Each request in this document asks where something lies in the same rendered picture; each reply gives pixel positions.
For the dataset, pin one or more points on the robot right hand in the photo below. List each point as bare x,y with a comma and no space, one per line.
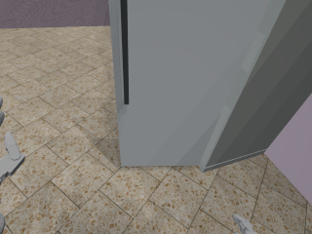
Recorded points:
244,224

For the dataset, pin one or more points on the fridge door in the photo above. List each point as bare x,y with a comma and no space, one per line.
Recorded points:
184,57

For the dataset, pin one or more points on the robot left hand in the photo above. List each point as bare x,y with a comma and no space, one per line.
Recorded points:
11,161

